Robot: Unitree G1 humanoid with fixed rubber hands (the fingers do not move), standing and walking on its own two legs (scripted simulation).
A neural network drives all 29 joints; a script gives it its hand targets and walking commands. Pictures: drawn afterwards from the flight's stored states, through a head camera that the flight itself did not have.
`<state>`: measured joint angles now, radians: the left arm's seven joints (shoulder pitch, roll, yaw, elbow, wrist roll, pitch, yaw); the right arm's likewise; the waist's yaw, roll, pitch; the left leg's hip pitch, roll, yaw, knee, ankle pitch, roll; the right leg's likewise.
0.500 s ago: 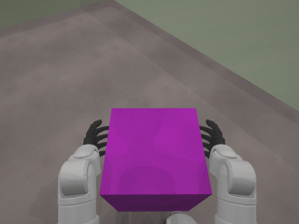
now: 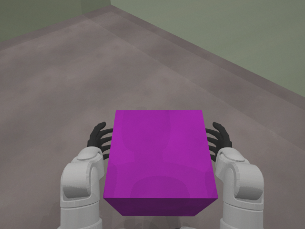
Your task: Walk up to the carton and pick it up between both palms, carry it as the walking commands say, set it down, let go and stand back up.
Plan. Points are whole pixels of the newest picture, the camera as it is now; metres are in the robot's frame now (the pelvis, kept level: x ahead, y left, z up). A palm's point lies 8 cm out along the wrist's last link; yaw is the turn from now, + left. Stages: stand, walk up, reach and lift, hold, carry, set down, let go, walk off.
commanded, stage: carry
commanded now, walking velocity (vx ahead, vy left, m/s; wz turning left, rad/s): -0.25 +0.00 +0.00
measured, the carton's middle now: (158, 167) +0.27 -0.02 +0.00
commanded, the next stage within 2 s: none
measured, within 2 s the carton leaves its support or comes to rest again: neither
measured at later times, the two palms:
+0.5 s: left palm out of the picture +0.06 +0.15 +0.08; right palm out of the picture +0.06 -0.15 +0.07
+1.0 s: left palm out of the picture -0.08 +0.16 +0.08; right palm out of the picture -0.06 -0.14 +0.08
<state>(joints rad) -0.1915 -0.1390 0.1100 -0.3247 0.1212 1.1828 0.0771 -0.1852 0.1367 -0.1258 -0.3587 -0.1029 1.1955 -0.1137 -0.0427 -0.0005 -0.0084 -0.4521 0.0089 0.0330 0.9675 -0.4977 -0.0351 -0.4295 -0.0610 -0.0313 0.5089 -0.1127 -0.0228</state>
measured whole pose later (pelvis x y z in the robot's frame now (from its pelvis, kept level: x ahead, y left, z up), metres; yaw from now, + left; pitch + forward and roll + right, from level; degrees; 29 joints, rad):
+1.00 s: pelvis -0.33 +0.00 +0.00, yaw +2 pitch +1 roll +0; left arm -0.16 -0.13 0.12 -0.28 0.12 1.22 0.09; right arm -0.17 0.13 -0.10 -0.28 -0.13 1.22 -0.10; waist 0.02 0.00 -0.07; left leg -0.37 0.06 0.06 0.54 -0.23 -0.02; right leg -0.40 -0.05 -0.07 0.50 -0.15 0.01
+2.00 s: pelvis -0.37 -0.01 +0.00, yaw +1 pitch +2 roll +0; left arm -0.15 -0.13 0.12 -0.11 0.14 1.00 0.07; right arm -0.15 0.13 -0.12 -0.12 -0.14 1.00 -0.08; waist -0.01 0.00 -0.09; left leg -0.34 0.04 0.08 0.55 -0.24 0.00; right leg -0.40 -0.03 -0.06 0.52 -0.15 -0.01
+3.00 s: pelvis -0.34 -0.02 +0.00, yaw +1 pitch +2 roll +0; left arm -0.12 -0.13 0.11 -0.08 0.15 0.91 0.07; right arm -0.14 0.13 -0.11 -0.07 -0.15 0.91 -0.07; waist -0.01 0.00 -0.08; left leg -0.30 0.05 0.09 0.56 -0.29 -0.01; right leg -0.38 -0.03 -0.05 0.55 -0.21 -0.01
